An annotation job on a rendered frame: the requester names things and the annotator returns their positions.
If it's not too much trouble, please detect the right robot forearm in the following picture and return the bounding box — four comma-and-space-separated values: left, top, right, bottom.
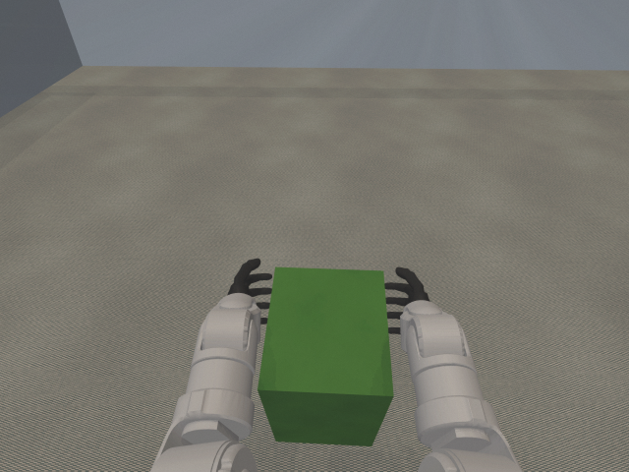
400, 300, 523, 472

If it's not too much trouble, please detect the left robot forearm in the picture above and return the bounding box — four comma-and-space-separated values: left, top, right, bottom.
150, 293, 260, 472

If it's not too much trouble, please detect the left robot hand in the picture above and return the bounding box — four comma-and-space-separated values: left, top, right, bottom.
228, 259, 272, 325

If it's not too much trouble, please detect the robot left upper arm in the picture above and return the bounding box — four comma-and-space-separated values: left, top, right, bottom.
151, 440, 257, 472

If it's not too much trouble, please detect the right robot hand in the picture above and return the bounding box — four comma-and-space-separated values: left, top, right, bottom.
384, 267, 429, 334

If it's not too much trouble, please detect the carton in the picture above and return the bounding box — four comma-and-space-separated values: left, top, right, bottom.
257, 267, 394, 446

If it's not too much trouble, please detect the robot right upper arm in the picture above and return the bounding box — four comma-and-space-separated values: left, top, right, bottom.
418, 448, 522, 472

